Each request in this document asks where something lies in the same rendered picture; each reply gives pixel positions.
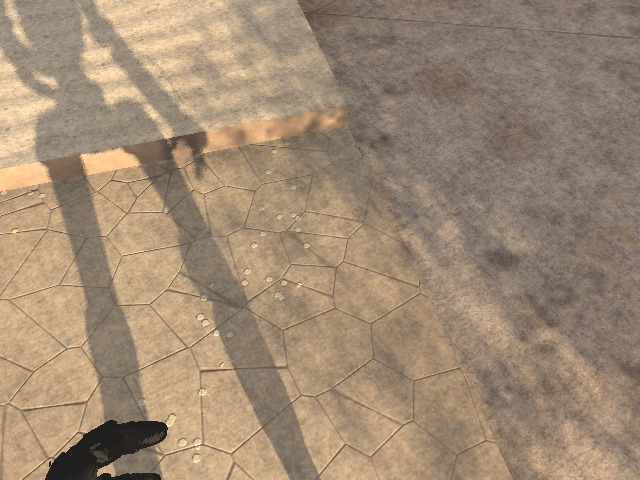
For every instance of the robot left hand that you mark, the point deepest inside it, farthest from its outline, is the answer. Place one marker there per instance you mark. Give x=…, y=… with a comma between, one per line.
x=102, y=446

